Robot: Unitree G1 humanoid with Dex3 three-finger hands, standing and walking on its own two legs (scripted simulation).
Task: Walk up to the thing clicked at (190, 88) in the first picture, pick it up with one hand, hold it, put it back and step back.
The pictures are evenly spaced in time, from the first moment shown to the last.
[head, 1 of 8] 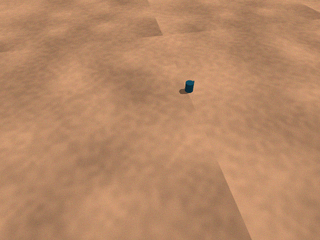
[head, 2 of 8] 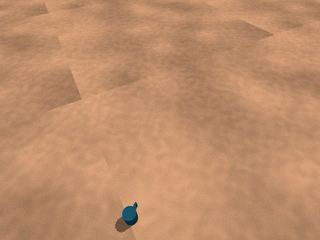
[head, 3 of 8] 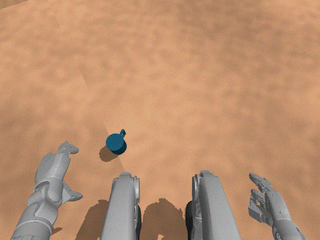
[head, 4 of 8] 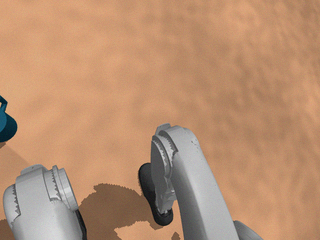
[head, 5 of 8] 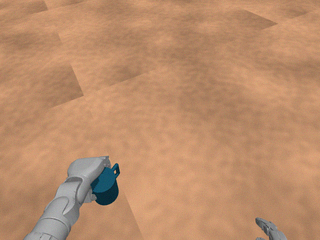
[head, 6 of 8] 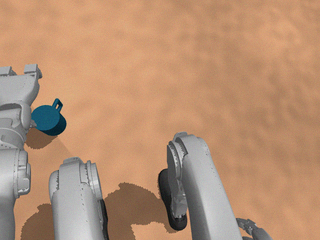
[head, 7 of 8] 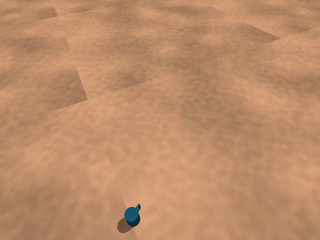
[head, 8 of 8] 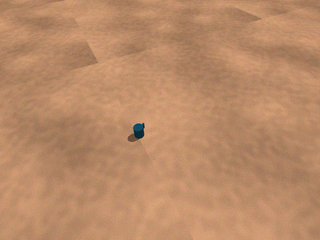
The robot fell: no
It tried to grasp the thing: yes
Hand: left
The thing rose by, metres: 0.62
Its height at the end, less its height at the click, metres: +0.00
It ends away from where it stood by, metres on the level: 0.01
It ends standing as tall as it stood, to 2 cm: yes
